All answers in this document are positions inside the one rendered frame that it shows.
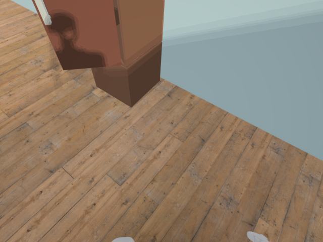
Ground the handle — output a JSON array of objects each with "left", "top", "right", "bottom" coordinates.
[{"left": 35, "top": 0, "right": 52, "bottom": 25}]

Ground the cupboard door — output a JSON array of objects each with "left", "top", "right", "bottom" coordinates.
[{"left": 32, "top": 0, "right": 122, "bottom": 70}]

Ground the right robot hand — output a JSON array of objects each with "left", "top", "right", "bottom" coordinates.
[{"left": 247, "top": 231, "right": 269, "bottom": 242}]

